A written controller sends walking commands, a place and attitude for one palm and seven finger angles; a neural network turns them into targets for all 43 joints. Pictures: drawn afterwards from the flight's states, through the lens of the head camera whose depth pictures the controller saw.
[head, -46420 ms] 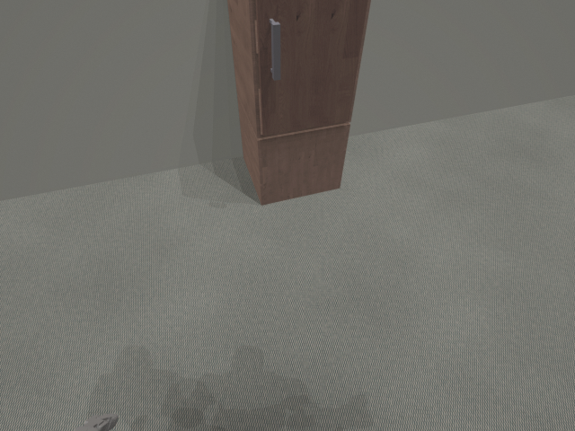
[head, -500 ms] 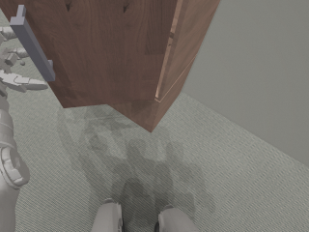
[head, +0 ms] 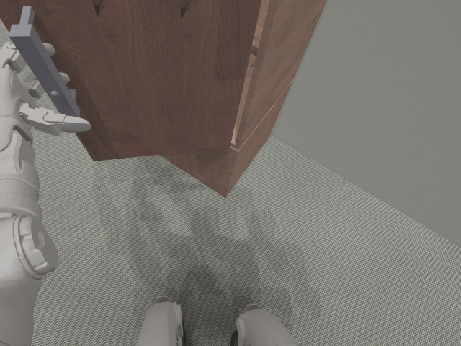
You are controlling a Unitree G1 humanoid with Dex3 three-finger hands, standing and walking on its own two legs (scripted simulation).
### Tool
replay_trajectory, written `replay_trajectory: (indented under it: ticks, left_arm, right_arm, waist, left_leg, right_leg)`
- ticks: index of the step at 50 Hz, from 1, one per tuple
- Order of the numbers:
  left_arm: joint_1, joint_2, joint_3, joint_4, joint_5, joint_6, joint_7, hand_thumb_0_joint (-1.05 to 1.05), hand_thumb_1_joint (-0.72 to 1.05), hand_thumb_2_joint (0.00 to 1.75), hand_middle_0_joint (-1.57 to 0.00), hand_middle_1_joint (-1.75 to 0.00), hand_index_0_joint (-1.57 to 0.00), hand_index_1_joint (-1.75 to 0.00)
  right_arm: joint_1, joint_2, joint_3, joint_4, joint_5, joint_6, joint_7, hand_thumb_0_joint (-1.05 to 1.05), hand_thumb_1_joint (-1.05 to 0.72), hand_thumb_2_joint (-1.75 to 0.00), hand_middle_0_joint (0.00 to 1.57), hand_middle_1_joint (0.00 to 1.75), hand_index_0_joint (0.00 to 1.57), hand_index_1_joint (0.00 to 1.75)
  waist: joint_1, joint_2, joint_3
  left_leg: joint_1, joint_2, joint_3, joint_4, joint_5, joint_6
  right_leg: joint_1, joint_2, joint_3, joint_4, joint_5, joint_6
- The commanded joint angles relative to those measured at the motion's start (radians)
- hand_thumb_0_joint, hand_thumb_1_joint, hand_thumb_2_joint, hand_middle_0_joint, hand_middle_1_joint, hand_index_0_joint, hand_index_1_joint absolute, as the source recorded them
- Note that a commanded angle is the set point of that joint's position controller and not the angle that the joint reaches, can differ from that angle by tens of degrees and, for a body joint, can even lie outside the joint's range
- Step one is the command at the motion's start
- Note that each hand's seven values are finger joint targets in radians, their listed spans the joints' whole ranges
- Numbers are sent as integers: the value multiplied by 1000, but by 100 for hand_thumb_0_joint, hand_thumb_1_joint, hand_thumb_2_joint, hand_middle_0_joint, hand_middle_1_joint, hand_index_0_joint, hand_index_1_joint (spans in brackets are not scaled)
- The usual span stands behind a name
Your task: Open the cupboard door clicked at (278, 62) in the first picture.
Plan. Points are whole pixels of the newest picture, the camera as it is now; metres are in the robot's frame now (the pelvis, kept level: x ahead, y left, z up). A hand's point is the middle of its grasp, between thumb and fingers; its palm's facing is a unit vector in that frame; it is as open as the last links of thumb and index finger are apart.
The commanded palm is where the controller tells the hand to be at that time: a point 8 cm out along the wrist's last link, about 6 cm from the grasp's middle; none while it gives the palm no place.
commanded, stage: slide the fingers in behind the handle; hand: left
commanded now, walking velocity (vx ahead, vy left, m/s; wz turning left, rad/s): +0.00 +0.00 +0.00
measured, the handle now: (52, 70) +0.56 +0.26 +0.08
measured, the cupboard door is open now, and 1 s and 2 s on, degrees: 44 44 58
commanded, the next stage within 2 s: close the thumb around the handle in 0.62 s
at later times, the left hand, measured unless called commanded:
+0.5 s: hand (68, 91) +0.51 +0.23 +0.09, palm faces +0.13 -0.99 +0.01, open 14.0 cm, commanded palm +0.49 +0.26 +0.09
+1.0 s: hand (64, 90) +0.51 +0.23 +0.09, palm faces +0.12 -0.99 +0.01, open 11.7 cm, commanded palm +0.49 +0.27 +0.09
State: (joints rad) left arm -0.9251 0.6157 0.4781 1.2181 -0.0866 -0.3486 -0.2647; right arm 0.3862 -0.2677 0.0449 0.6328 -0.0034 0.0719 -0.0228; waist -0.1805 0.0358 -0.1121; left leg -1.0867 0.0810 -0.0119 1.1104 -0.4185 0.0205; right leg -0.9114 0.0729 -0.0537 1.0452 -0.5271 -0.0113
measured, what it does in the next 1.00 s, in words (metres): stands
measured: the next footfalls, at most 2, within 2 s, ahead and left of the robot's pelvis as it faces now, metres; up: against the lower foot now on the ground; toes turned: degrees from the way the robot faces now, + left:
none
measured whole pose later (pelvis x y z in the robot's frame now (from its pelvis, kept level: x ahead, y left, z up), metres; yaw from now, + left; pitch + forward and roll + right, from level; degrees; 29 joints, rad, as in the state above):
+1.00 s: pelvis +0.01 -0.01 +0.00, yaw +0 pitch +22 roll -4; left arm -0.91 0.57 0.45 1.20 -0.10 -0.37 -0.24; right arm 0.40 -0.26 0.03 0.65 -0.01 0.08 -0.01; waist -0.17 0.04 -0.12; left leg -1.07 0.08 -0.01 1.10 -0.42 0.01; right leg -0.89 0.07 -0.05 1.04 -0.53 -0.02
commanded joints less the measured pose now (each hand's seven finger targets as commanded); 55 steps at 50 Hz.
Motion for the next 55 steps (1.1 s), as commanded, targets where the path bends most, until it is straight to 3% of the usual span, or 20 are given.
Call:
replay_trajectory:
  ticks: [1,6,11,13,16,17,18,22,24,28,30,31,36,37,38,42,44,46,50,55]
  left_arm:
    - [-465,246,-17,-260,-21,-98,11,0,-50,30,-30,-120,-30,-120]
    - [-423,157,-59,-230,-36,-83,5,0,-50,30,-30,-120,-30,-120]
    - [-397,128,-58,-248,-34,-65,38,0,-50,30,-30,-120,-30,-120]
    - [-413,200,-9,-239,-22,-70,64,0,-50,30,-30,-120,-30,-120]
    - [-424,158,-51,-224,-8,-89,68,0,-50,30,-30,-120,-30,-120]
    - [-405,189,-25,-209,-5,-91,68,0,-50,30,-30,-120,-30,-120]
    - [-433,169,-58,-221,-3,-96,62,0,-50,30,-30,-120,-30,-120]
    - [-467,208,-22,-258,-15,-119,51,0,-50,30,-30,-120,-30,-120]
    - [-447,175,-38,-242,-20,-118,48,0,-50,30,-30,-120,-30,-120]
    - [-435,205,-35,-192,-16,-89,40,0,-50,30,-30,-120,-30,-120]
    - [-477,227,-22,-241,-12,-98,43,0,-50,30,-30,-120,-30,-120]
    - [-471,184,-50,-251,-17,-99,39,0,-50,30,-30,-120,-30,-120]
    - [-462,206,-30,-225,-22,-102,42,0,-50,30,-30,-120,-30,-120]
    - [-473,192,-42,-229,-24,-97,40,0,-44,32,-30,-121,-30,-121]
    - [-445,232,-6,-214,-23,-92,41,0,-39,35,-31,-121,-31,-121]
    - [-453,216,-30,-223,-19,-89,33,0,-16,44,-32,-124,-32,-124]
    - [-421,247,7,-240,-25,-96,31,0,-5,49,-33,-125,-33,-125]
    - [-411,216,-18,-260,-30,-99,26,0,6,54,-34,-126,-34,-126]
    - [-394,239,2,-236,-35,-90,18,0,28,64,-36,-128,-36,-128]
    - [-408,173,-35,-281,-36,-106,27,0,56,76,-38,-131,-38,-131]
  right_arm:
    - [175,-188,-77,-32,-6,-15,-9,0,-90,-90,20,30,20,30]
    - [187,-187,-84,-19,-9,-14,-1,0,-90,-90,20,30,20,30]
    - [187,-180,-88,-30,-10,-9,7,0,-90,-90,20,30,20,30]
    - [191,-186,-84,-28,-14,-7,5,0,-90,-90,20,30,20,30]
    - [184,-178,-82,-29,-13,-10,9,0,-90,-90,20,30,20,30]
    - [189,-183,-82,-30,-14,-9,8,0,-90,-90,20,30,20,30]
    - [184,-182,-81,-31,-12,-9,8,0,-90,-90,20,30,20,30]
    - [182,-186,-86,-26,-13,-11,3,0,-90,-90,20,30,20,30]
    - [184,-181,-84,-26,-13,-12,5,0,-90,-90,20,30,20,30]
    - [177,-185,-77,-29,-6,-7,0,0,-90,-90,20,30,20,30]
    - [180,-187,-81,-28,-8,-10,-4,0,-90,-90,20,30,20,30]
    - [177,-180,-81,-27,-9,-11,-2,0,-90,-90,20,30,20,30]
    - [180,-185,-81,-18,-8,-12,-2,0,-90,-90,20,30,20,30]
    - [181,-184,-81,-17,-9,-13,-2,0,-90,-90,20,30,20,30]
    - [184,-188,-83,-20,-8,-12,-4,0,-90,-90,20,30,20,30]
    - [181,-184,-79,-23,-6,-13,-2,0,-90,-90,20,30,20,30]
    - [188,-188,-81,-26,-10,-12,-2,0,-90,-90,20,30,20,30]
    - [181,-181,-80,-30,-7,-11,1,0,-90,-90,20,30,20,30]
    - [181,-187,-81,-34,-3,-7,-1,0,-90,-90,20,30,20,30]
    - [179,-180,-87,-27,-6,-11,3,0,-90,-90,20,30,20,30]
  waist:
    - [-5,182,-487]
    - [-12,155,-481]
    - [4,141,-475]
    - [4,106,-450]
    - [-9,116,-429]
    - [-1,93,-427]
    - [-14,112,-423]
    - [-3,149,-492]
    - [-8,151,-486]
    - [-10,115,-446]
    - [-8,150,-493]
    - [-9,176,-500]
    - [-14,143,-475]
    - [-22,128,-479]
    - [-7,112,-482]
    - [-10,145,-470]
    - [7,143,-502]
    - [11,165,-514]
    - [7,116,-475]
    - [8,164,-492]
  left_leg:
    - [588,-25,-70,-91,345,12]
    - [621,-22,-78,-98,370,11]
    - [618,-28,-72,-110,374,11]
    - [563,-29,-66,-111,343,15]
    - [547,-33,-61,-104,326,16]
    - [528,-34,-60,-104,318,18]
    - [540,-32,-63,-108,314,16]
    - [582,-31,-68,-97,339,13]
    - [588,-34,-65,-92,356,16]
    - [514,-37,-55,-94,305,21]
    - [556,-33,-59,-91,334,19]
    - [582,-34,-59,-90,355,16]
    - [552,-32,-63,-87,337,17]
    - [546,-33,-60,-85,333,21]
    - [523,-34,-55,-84,324,22]
    - [536,-33,-55,-89,330,20]
    - [550,-35,-54,-86,366,20]
    - [570,-35,-53,-91,385,16]
    - [521,-37,-45,-95,350,21]
    - [607,-31,-61,-100,379,12]
  right_leg:
    - [-8,11,21,-143,322,-7]
    - [-28,14,8,-149,328,-7]
    - [-7,12,4,-155,338,-7]
    - [20,10,13,-155,332,-4]
    - [8,9,19,-154,331,-2]
    - [22,9,21,-155,327,-4]
    - [12,9,21,-155,324,-4]
    - [14,7,25,-145,331,-8]
    - [7,9,22,-144,346,-8]
    - [36,7,31,-155,334,0]
    - [28,5,31,-146,348,-2]
    - [21,7,29,-147,360,-4]
    - [19,9,28,-147,347,-3]
    - [26,9,31,-149,353,0]
    - [50,8,35,-152,356,1]
    - [33,8,31,-150,353,-1]
    - [60,9,33,-143,386,-5]
    - [64,10,31,-144,402,-4]
    - [81,9,35,-151,396,1]
    - [22,12,20,-149,367,-7]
